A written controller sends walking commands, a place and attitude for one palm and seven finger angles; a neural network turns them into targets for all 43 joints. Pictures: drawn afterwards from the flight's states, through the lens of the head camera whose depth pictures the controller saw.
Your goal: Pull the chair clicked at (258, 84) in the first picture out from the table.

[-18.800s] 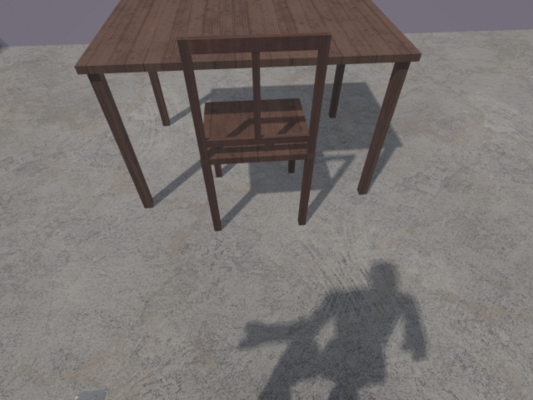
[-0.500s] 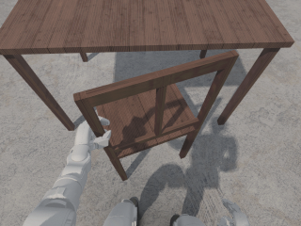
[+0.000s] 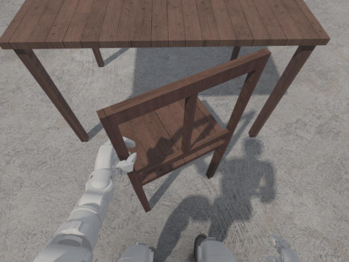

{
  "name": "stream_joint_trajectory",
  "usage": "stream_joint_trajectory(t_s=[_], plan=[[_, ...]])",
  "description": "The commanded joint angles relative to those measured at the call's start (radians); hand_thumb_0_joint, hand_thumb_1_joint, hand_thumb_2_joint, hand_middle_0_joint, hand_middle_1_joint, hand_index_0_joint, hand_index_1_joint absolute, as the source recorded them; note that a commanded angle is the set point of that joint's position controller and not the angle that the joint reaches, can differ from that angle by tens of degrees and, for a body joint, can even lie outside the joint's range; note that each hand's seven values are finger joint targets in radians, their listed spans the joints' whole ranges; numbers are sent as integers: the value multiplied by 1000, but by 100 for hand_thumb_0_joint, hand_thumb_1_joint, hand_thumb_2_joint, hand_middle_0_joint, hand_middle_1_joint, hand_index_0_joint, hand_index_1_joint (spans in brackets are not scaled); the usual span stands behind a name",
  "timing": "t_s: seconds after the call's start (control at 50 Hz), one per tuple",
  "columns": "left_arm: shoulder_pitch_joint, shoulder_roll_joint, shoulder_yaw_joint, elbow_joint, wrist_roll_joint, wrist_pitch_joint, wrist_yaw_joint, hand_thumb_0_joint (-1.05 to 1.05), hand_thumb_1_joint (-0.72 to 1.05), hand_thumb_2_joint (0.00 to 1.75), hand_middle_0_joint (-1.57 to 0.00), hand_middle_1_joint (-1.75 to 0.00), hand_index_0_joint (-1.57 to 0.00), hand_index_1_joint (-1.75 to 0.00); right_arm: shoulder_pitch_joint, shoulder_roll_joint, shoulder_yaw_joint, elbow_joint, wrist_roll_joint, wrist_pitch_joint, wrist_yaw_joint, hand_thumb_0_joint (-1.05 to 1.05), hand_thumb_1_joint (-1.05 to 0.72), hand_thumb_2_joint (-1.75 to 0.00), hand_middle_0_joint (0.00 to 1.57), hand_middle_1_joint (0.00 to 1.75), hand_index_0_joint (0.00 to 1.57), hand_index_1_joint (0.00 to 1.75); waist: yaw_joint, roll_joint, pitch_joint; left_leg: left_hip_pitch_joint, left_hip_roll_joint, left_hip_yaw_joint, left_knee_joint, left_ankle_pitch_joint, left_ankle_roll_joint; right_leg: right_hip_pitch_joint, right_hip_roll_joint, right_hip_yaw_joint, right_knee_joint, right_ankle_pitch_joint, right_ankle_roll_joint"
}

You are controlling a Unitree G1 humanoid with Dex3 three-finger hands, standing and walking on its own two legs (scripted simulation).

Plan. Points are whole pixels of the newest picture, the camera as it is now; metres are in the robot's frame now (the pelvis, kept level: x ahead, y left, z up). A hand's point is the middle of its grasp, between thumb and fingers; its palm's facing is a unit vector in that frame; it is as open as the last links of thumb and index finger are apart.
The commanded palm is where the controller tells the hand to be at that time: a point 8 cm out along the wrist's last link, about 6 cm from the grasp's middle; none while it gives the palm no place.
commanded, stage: step backward, pulling the chair out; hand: left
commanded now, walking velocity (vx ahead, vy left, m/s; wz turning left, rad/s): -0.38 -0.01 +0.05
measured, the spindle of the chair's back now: (187, 126) +0.47 -0.04 -0.07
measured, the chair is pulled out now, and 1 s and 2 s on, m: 0.21 0.35 0.51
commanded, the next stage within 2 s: stop walking, hand still on the chair in 1.44 s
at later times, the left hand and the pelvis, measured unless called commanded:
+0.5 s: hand (122, 192) +0.28 +0.13 -0.06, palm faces -0.01 -0.98 -0.20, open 5.7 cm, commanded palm +0.27 +0.18 -0.05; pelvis -0.08 +0.00 +0.00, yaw +1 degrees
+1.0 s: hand (121, 225) +0.20 +0.12 -0.06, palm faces +0.01 -0.97 -0.23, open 5.7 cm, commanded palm +0.19 +0.17 -0.05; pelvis -0.16 -0.02 +0.00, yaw +1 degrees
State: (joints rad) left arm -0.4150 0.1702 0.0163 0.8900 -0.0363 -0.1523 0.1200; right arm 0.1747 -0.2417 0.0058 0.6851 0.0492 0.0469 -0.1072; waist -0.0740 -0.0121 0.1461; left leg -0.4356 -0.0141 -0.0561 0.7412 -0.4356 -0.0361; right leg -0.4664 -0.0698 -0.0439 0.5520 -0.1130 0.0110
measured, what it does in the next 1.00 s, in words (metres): walks backwards: right foot, then left foot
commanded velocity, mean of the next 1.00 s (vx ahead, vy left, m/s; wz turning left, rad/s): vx -0.38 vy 0.01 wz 0.01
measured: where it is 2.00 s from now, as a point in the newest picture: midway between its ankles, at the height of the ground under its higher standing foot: outside the picture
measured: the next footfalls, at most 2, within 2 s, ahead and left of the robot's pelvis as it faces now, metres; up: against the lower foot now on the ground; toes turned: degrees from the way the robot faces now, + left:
right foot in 0.20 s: +0.03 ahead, -0.13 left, +0.00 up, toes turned +0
left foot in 0.36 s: +0.03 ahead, +0.14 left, +0.00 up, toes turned +0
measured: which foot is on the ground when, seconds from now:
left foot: down 0.00-0.24, up 0.26-0.34, down 0.36-0.98, up 1.00-1.00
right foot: down 0.00-0.08, up 0.10-0.18, down 0.20-0.74, up 0.76-0.86, down 0.88-1.00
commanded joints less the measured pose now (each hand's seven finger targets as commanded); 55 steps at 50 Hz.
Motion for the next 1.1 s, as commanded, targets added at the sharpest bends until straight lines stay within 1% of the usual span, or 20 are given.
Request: stream_joint_trajectory(t_s=[0.0,0.06,0.12,0.16,0.22,0.26,0.34,0.4,0.44,0.48,0.56,0.6,0.66,0.7,0.76,0.84,0.88,0.92,0.98,1.08], plan=[[-270,172,-9,-173,21,-28,-3,0,90,90,-50,-145,-50,-145,39,-165,-32,-81,-11,-38,-30,0,-90,-90,20,30,20,30,35,37,-385,147,124,-127,-348,176,65,162,-94,58,-53,-113,-30],[-351,92,-77,-247,18,-43,-16,0,90,90,-50,-145,-50,-145,-2,-146,-36,-138,-18,-21,-16,0,-90,-90,20,30,20,30,59,269,-382,-11,279,-240,-444,74,141,223,34,22,233,-292,-14],[-378,99,-54,-180,16,-55,-17,0,90,90,-50,-145,-50,-145,41,-138,-44,-83,-15,-32,-18,0,-90,-90,20,30,20,30,50,170,-395,106,268,-192,-277,446,150,210,30,50,130,-177,-14],[-380,115,-53,-148,27,-74,-22,0,90,90,-50,-145,-50,-145,58,-133,-47,-64,-13,-51,-17,0,-90,-90,20,30,20,30,43,46,-405,117,190,-117,-179,474,83,280,-36,113,-51,100,-38],[-377,203,-17,-113,26,-85,-14,0,90,90,-50,-145,-50,-145,71,-129,-57,-39,0,-60,-19,0,-90,-90,20,30,20,30,39,-117,-419,120,34,9,-10,69,-2,154,-259,302,-223,-135,-140],[-343,194,-5,-88,29,-82,-10,0,90,90,-50,-145,-50,-145,49,-120,-45,-33,-4,-64,-20,0,-90,-90,20,30,20,30,52,-137,-435,136,14,-6,72,32,0,171,-296,283,-233,-33,-166],[-352,151,-23,-104,23,-74,-12,0,90,90,-50,-145,-50,-145,38,-157,-42,-50,-11,-65,-34,0,-90,-90,20,30,20,30,46,11,-425,188,155,-104,-285,418,57,192,-69,79,-9,47,-23],[-398,102,-57,-151,19,-81,-16,0,90,90,-50,-145,-50,-145,-1,-138,-34,-87,-19,-45,-24,0,-90,-90,20,30,20,30,58,252,-401,84,271,-202,-384,312,127,184,21,41,195,-223,-12],[-372,121,-27,-146,22,-85,-13,0,90,90,-50,-145,-50,-145,31,-134,-44,-73,-18,-44,-19,0,-90,-90,20,30,20,30,61,183,-437,158,273,-183,-286,519,141,204,22,54,139,-137,-17],[-355,156,-11,-120,30,-86,-19,0,90,90,-50,-145,-50,-145,49,-139,-51,-69,-15,-47,-16,0,-90,-90,20,30,20,30,51,63,-461,147,224,-118,-201,565,90,288,-26,102,29,107,-28],[-342,225,7,-123,25,-96,-11,0,90,90,-50,-145,-50,-145,62,-130,-63,-63,3,-50,-21,0,-90,-90,20,30,20,30,39,-111,-462,166,35,33,11,89,-4,165,-270,312,-220,-46,-141],[-309,213,7,-94,25,-79,-11,0,90,90,-50,-145,-50,-145,47,-127,-50,-55,-2,-50,-20,0,-90,-90,20,30,20,30,52,-104,-433,148,17,-6,102,0,-5,152,-316,307,-238,-18,-176],[-322,184,-2,-114,21,-54,-11,0,90,90,-50,-145,-50,-145,57,-130,-31,-52,-3,-57,-27,0,-90,-90,20,30,20,30,32,-126,-420,175,68,-34,-226,177,21,212,-205,164,-114,61,-88],[-320,155,-17,-132,15,-59,-13,0,90,90,-50,-145,-50,-145,33,-164,-45,-81,-9,-48,-33,0,-90,-90,20,30,20,30,58,90,-402,181,209,-144,-334,352,83,169,-33,62,25,-82,-12],[-418,96,-59,-200,14,-74,-19,0,90,90,-50,-145,-50,-145,3,-133,-35,-103,-17,-35,-23,0,-90,-90,20,30,20,30,59,261,-388,90,317,-221,-395,309,157,180,31,43,241,-273,-17],[-392,120,-44,-150,37,-98,-26,0,90,90,-50,-145,-50,-145,62,-136,-45,-56,-20,-49,-8,0,-90,-90,20,30,20,30,46,129,-458,289,257,-115,-177,748,105,237,-4,78,-14,106,-24],[-392,159,-38,-131,47,-103,-33,0,90,90,-50,-145,-50,-145,60,-143,-48,-50,-20,-45,-13,0,-90,-90,20,30,20,30,34,132,-434,217,207,-58,-192,615,50,269,-57,116,-24,250,-43],[-372,219,2,-119,33,-104,-21,0,90,90,-50,-145,-50,-145,62,-137,-65,-51,-1,-43,-23,0,-90,-90,20,30,20,30,27,-14,-519,198,131,14,-102,474,7,324,-157,213,-72,345,-79],[-317,257,26,-93,18,-84,-16,0,90,90,-50,-145,-50,-145,17,-134,-56,-62,7,-40,-26,0,-90,-90,20,30,20,30,58,-79,-453,115,32,-13,113,-6,-11,233,-325,325,-220,140,-174],[-297,181,-1,-115,11,-24,-19,0,90,90,-50,-145,-50,-145,36,-133,-25,-57,-2,-43,-36,0,-90,-90,20,30,20,30,40,-130,-426,176,76,-28,-283,215,15,309,-210,157,-89,235,-85]])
